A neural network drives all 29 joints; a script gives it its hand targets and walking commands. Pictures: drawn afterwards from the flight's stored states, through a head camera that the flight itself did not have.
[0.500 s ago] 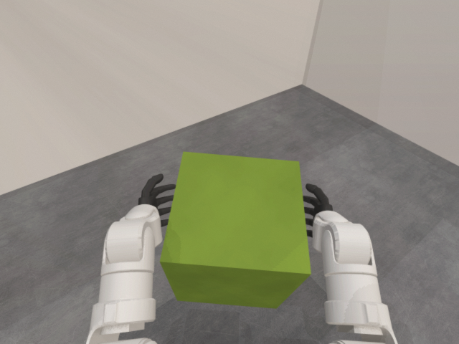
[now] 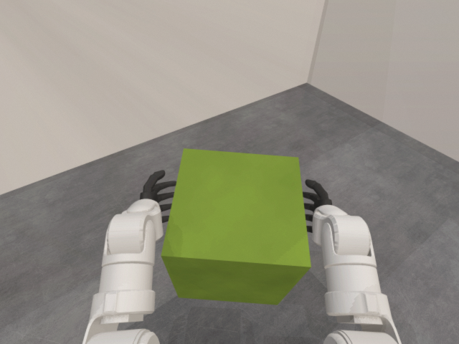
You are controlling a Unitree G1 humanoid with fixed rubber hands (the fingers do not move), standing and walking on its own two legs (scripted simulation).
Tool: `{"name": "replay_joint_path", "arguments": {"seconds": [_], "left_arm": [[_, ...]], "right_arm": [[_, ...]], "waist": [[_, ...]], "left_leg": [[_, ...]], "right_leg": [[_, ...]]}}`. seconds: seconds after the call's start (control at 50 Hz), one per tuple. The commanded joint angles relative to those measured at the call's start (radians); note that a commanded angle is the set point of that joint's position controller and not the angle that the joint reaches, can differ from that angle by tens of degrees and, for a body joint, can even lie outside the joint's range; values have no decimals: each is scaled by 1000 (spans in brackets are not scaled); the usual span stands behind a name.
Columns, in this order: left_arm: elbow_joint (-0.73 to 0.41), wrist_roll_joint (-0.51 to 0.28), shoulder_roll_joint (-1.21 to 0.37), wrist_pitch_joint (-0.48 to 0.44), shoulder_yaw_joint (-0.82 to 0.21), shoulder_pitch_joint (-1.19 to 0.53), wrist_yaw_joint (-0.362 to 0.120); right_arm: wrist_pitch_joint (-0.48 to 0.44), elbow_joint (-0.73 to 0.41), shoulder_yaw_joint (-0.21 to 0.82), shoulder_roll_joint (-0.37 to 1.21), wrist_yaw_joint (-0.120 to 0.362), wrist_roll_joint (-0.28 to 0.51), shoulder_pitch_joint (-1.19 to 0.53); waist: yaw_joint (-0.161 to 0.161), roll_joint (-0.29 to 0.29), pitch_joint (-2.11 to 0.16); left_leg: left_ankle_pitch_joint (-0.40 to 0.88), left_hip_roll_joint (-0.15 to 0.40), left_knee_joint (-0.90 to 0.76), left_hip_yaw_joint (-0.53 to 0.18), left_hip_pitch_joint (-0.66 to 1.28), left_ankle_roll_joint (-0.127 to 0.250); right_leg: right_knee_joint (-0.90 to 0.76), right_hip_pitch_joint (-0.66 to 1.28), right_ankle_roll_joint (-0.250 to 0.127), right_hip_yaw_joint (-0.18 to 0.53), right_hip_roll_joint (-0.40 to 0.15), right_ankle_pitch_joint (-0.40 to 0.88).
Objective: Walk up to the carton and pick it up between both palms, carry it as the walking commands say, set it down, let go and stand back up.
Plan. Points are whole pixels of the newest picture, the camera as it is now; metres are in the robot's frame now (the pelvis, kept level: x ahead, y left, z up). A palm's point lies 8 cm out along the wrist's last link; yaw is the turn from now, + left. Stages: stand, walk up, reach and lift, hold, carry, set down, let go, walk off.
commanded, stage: carry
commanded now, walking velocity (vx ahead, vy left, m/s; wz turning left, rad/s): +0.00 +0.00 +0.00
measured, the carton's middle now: (234, 232) +0.34 +0.00 +0.01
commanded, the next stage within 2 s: none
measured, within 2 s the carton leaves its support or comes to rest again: neither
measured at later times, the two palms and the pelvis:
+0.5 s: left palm (136, 217) +0.31 +0.17 +0.10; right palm (310, 210) +0.33 -0.13 +0.09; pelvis +0.00 -0.01 -0.02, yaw +6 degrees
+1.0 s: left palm (53, 269) +0.22 +0.26 +0.09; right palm (243, 211) +0.33 -0.01 +0.09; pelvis -0.04 +0.01 -0.02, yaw +24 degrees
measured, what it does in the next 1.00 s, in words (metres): steps on the spot, turning left: left foot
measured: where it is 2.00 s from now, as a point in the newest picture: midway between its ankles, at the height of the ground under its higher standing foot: outside the picture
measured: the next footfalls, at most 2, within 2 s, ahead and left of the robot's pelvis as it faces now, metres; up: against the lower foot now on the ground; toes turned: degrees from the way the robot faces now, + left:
left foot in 0.96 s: -0.01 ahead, +0.14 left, +0.00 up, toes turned +30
right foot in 1.28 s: +0.06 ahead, -0.09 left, +0.00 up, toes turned +26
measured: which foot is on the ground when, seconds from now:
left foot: down 0.00-0.74, up 0.76-0.94, down 0.96-1.00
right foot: down 0.00-0.96, up 0.98-1.00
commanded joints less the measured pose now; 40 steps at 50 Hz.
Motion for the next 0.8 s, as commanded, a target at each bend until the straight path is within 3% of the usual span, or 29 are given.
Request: {"name": "replay_joint_path", "arguments": {"seconds": [0.0, 0.02, 0.04, 0.1, 0.12, 0.14, 0.16, 0.18, 0.22, 0.24, 0.28, 0.32, 0.4, 0.42, 0.46, 0.48, 0.5, 0.52, 0.54, 0.56, 0.6, 0.64, 0.66, 0.68, 0.7, 0.72, 0.74, 0.76, 0.78], "left_arm": [[-23, -328, -970, 6, -612, -583, -227], [36, -304, -948, -3, -575, -549, -228], [-85, -351, -963, -7, -617, -622, -224], [36, -288, -947, -19, -557, -529, -224], [-137, -368, -968, -10, -643, -627, -216], [-135, -383, -972, 1, -668, -659, -215], [-300, -470, -1016, 36, -775, -723, -209], [-315, -488, -1045, 74, -805, -714, -208], [-246, -458, -1023, 140, -779, -628, -202], [-259, -455, -1022, 159, -769, -648, -200], [-168, -418, -1006, 200, -723, -503, -207], [-170, -413, -1003, 206, -699, -539, -217], [-188, -422, -1035, 216, -702, -639, -228], [-222, -435, -1050, 214, -714, -713, -228], [-228, -423, -1051, 221, -714, -688, -229], [-214, -429, -1047, 222, -716, -716, -228], [-229, -419, -1052, 230, -713, -659, -227], [-258, -422, -1062, 230, -722, -672, -227], [-276, -440, -1077, 233, -733, -710, -226], [-298, -452, -1068, 227, -739, -726, -228], [-284, -463, -1100, 221, -750, -723, -227], [-273, -464, -1087, 207, -739, -727, -225], [-259, -453, -1081, 203, -728, -698, -224], [-243, -435, -1074, 200, -706, -625, -224], [-207, -426, -1090, 205, -692, -505, -227], [-221, -446, -1094, 210, -721, -541, -230], [-207, -448, -1095, 214, -728, -579, -237], [-255, -462, -1088, 207, -754, -706, -235], [-236, -431, -1072, 217, -740, -639, -230]], "right_arm": [[-75, -123, 540, 886, 226, 348, -689], [-86, -108, 531, 874, 223, 338, -710], [-88, -216, 578, 892, 218, 384, -765], [-99, -81, 504, 874, 223, 318, -657], [-93, -259, 585, 883, 219, 403, -777], [-80, -241, 612, 894, 217, 418, -784], [-45, -403, 722, 941, 215, 511, -858], [-6, -428, 750, 959, 215, 528, -851], [61, -372, 727, 949, 214, 517, -775], [85, -354, 717, 957, 211, 501, -767], [122, -320, 696, 933, 222, 481, -679], [136, -285, 690, 942, 234, 460, -676], [148, -301, 700, 992, 244, 480, -770], [151, -309, 701, 1009, 244, 488, -811], [156, -304, 693, 1025, 246, 487, -788], [153, -327, 698, 1008, 243, 499, -844], [158, -310, 685, 1018, 242, 491, -766], [153, -314, 672, 1010, 244, 483, -738], [154, -315, 656, 1001, 243, 478, -722], [146, -340, 663, 1004, 241, 483, -742], [138, -374, 671, 1011, 235, 479, -777], [131, -433, 692, 982, 225, 482, -846], [132, -443, 693, 968, 222, 472, -848], [130, -480, 709, 973, 219, 467, -832], [139, -498, 707, 974, 214, 448, -771], [134, -493, 716, 974, 211, 452, -772], [135, -444, 703, 976, 214, 430, -773], [137, -407, 711, 976, 214, 439, -848], [150, -362, 708, 975, 219, 438, -808]], "waist": [[-6, 8, -339], [-8, -36, -344], [-9, -47, -367], [-5, 0, -391], [-5, 23, -408], [-1, 13, -408], [0, 43, -422], [-3, 15, -403], [-1, 57, -366], [-2, 17, -387], [2, 33, -432], [1, -32, -452], [-4, -110, -353], [-10, -161, -331], [-14, -150, -305], [-15, -115, -283], [-16, -23, -329], [-17, 178, -347], [-21, 295, -372], [-17, 297, -406], [-14, 209, -442], [-5, 122, -489], [6, 29, -487], [19, -171, -468], [11, -387, -453], [-3, -267, -411], [-4, -180, -452], [-7, -145, -413], [1, -147, -383]], "left_leg": [[-24, 101, -86, -132, 235, 6], [-6, 99, -71, -123, 235, 2], [29, 98, -56, -126, 253, 4], [87, 104, -52, -130, 260, 5], [102, 112, -69, -140, 264, 10], [133, 114, -65, -148, 251, 10], [168, 129, -44, -153, 246, 3], [149, 122, -30, -150, 228, 1], [90, 117, -26, -169, 157, 0], [140, 117, -8, -184, 139, 0], [290, 122, 64, -183, 101, -1], [309, 94, 114, -152, 81, -18], [58, 27, 138, -104, -20, -45], [-21, 9, 114, -98, -38, -42], [-43, 2, 108, -111, 9, -31], [-7, 10, 57, -143, 16, -22], [101, 58, 7, -214, 74, -12], [238, 166, -73, -392, 140, 30], [251, 221, -155, -545, 197, 82], [224, 224, -160, -564, 222, 112], [279, 187, -121, -494, 207, 94], [140, 129, -98, -389, 133, 25], [72, 50, -19, -253, 20, -50], [-28, -30, 151, -141, -160, -101], [-316, -60, 361, -79, -279, -82], [-393, -23, 455, -114, -297, -64], [-381, -19, 468, -126, -279, -53], [-334, -2, 459, -133, -257, -53], [-301, -12, 403, -103, -220, -56]], "right_leg": [[-107, -36, -55, 60, -83, 64], [-110, -39, -54, 56, -83, 75], [-105, -32, -57, 62, -84, 95], [-75, -4, -61, 61, -85, 144], [-65, -3, -51, 41, -78, 104], [-62, 10, -47, 34, -73, 101], [-42, 33, -47, 28, -82, 128], [-29, 9, -44, 20, -76, 113], [-7, 7, -50, 16, -82, 75], [12, 26, -47, 4, -93, 102], [66, 95, -53, 15, -128, 255], [75, 106, -61, 19, -174, 355], [33, 58, -79, 38, -250, 378], [23, 45, -79, 38, -268, 336], [8, -34, -52, -3, -259, 158], [13, -65, -32, -26, -241, 61], [83, -82, -10, -83, -193, -23], [216, -149, 35, -135, -112, -151], [317, -206, 59, -135, -21, -289], [293, -187, 43, -78, 0, -361], [213, -109, 26, -57, -8, -287], [49, 38, 6, -75, 5, -160], [-101, 169, -20, -24, -66, -127], [-178, 293, -74, 147, -230, -38], [-140, 313, -165, 250, -402, 268], [-76, 298, -205, 194, -422, 533], [-34, 315, -193, 110, -405, 606], [-1, 290, -158, 42, -367, 628], [-13, 227, -138, 20, -368, 596]]}}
